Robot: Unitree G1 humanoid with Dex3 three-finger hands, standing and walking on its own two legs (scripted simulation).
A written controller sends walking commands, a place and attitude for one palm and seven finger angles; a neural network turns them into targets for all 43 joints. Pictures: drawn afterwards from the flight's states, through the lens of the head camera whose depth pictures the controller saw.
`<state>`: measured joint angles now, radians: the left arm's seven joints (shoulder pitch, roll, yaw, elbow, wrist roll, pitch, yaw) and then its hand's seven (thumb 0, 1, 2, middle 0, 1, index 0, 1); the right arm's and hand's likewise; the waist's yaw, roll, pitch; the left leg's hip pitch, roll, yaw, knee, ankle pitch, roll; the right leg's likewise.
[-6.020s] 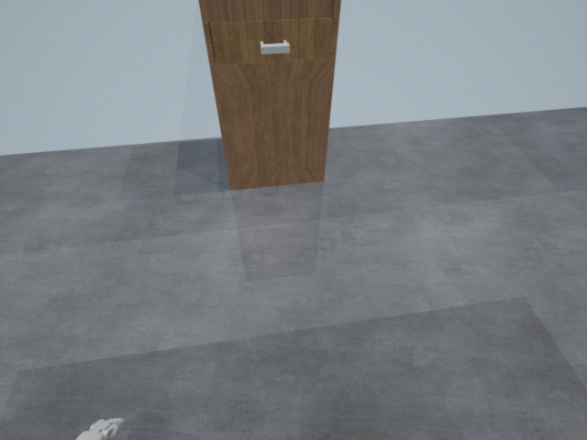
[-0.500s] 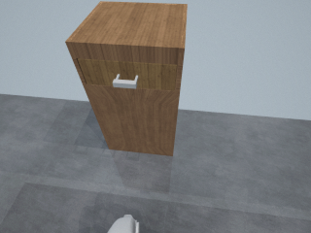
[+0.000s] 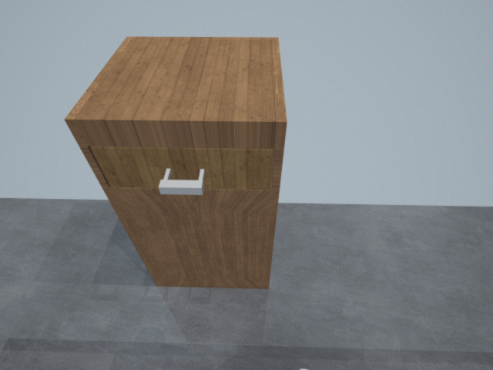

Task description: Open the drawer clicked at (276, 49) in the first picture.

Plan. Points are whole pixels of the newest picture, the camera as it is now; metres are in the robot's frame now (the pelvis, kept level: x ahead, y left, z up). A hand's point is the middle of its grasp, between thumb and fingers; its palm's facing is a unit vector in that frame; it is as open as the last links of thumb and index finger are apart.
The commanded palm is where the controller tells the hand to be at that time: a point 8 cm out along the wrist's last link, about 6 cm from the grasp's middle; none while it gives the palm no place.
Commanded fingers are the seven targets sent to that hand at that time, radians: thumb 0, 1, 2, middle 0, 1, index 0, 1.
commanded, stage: come to a stop and stand still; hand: left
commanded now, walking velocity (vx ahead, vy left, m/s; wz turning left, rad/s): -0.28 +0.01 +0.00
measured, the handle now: (183, 180) +0.54 +0.18 -0.06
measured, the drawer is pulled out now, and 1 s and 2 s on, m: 0.00 0.00 0.00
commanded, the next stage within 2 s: look again from close up in 1.28 s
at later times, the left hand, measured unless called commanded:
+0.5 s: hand out of the picture +0.03 +0.22 -0.18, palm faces +0.08 -0.98 -0.20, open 7.4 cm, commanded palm none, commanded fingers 0.00 0.90 0.90 -0.20 -0.30 -0.20 -0.30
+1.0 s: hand out of the picture +0.01 +0.16 -0.17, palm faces +0.03 -0.97 -0.24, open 7.2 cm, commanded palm none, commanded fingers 0.00 0.90 0.90 -0.20 -0.30 -0.20 -0.30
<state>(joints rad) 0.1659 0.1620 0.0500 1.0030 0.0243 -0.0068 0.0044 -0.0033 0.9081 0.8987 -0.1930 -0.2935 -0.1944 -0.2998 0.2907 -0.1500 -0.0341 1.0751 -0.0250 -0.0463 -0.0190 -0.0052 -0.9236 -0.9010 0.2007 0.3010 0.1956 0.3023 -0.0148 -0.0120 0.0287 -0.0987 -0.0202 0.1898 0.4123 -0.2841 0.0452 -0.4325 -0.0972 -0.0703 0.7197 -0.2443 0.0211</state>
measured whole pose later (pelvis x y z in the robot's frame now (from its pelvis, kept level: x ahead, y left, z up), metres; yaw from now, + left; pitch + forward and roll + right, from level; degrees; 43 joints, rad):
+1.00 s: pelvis -0.01 -0.02 +0.00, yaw +1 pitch +0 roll +0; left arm 0.24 0.14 0.02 1.13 0.01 -0.01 0.03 0.01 0.94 0.90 -0.20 -0.29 -0.20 -0.30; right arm 0.33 -0.15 -0.02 1.16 -0.01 0.01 -0.04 0.00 -0.91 -0.90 0.20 0.30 0.19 0.30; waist -0.03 0.04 0.02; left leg -0.15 0.07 0.04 0.45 -0.28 -0.05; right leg -0.15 0.02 -0.08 0.46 -0.31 -0.05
